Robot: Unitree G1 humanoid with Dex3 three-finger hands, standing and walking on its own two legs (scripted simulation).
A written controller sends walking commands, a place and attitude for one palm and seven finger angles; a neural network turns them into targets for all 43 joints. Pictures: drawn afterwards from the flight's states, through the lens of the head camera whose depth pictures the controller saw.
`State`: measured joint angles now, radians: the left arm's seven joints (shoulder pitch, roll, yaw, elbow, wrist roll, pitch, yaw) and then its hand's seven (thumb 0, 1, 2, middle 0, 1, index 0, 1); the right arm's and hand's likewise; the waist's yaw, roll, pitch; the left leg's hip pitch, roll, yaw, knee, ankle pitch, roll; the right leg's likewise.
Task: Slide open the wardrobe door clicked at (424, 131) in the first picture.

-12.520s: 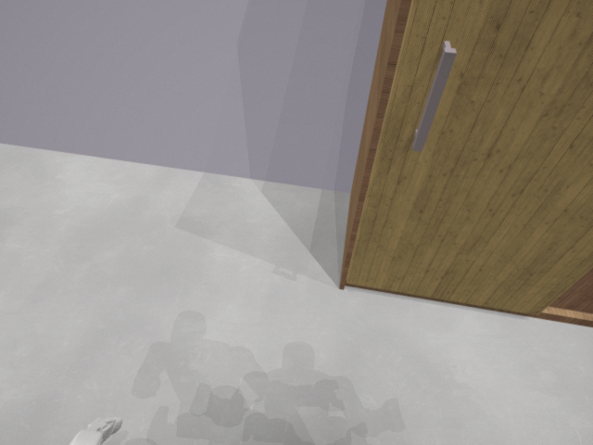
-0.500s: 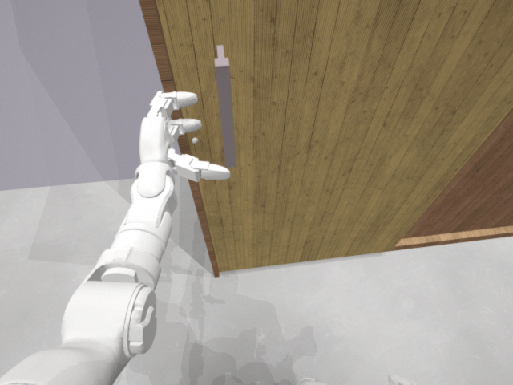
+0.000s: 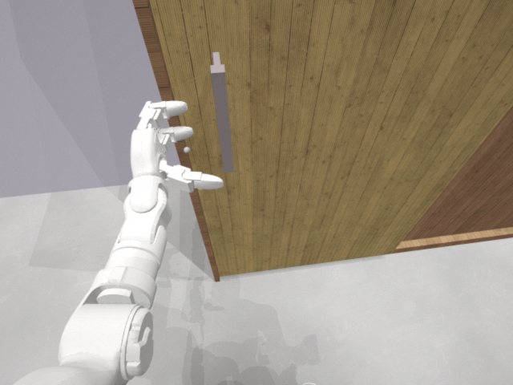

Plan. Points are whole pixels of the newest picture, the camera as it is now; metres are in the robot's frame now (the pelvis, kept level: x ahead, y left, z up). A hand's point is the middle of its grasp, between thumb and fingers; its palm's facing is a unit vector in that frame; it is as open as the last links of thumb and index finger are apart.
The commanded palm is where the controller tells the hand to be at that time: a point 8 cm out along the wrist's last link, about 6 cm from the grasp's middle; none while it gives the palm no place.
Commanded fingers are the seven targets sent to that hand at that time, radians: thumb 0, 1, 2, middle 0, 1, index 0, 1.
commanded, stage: move the hooked fingers beside the handle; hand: left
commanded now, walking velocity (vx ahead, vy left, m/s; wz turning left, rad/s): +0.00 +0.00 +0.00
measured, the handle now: (223, 118) +0.53 +0.05 +0.10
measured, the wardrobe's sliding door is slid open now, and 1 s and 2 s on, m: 0.00 0.00 0.00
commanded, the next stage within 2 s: feel for the door with the fingertips in 1.62 s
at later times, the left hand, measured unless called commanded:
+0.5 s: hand (200, 146) +0.47 +0.09 +0.10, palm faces +0.10 -1.00 -0.02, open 14.0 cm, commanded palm +0.43 +0.15 +0.11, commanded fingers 0.00 -0.50 0.30 -0.30 -1.20 -0.30 -1.20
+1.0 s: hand (191, 147) +0.45 +0.10 +0.12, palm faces +0.09 -1.00 -0.02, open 14.0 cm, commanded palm +0.42 +0.16 +0.11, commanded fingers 0.00 -0.50 0.30 -0.30 -1.20 -0.30 -1.20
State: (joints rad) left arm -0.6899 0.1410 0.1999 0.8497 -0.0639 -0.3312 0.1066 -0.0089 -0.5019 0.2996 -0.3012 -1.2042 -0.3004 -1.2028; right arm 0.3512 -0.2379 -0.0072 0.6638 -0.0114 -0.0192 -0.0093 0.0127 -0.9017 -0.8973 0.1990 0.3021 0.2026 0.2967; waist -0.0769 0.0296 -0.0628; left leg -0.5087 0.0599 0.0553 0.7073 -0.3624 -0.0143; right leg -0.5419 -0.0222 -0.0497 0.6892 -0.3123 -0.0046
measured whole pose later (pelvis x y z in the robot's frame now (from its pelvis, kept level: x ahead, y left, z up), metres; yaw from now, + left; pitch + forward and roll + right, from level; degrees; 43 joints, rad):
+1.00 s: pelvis +0.00 +0.00 +0.00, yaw +0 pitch +9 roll +0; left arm -0.71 0.12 0.16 0.86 -0.04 -0.35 0.13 -0.01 -0.50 0.30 -0.30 -1.20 -0.30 -1.20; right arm 0.31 -0.23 0.00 0.66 -0.01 -0.03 -0.01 0.01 -0.90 -0.90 0.20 0.30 0.20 0.30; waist -0.07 0.03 -0.07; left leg -0.50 0.05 0.05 0.71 -0.36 -0.01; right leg -0.53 -0.03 -0.05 0.70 -0.32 0.00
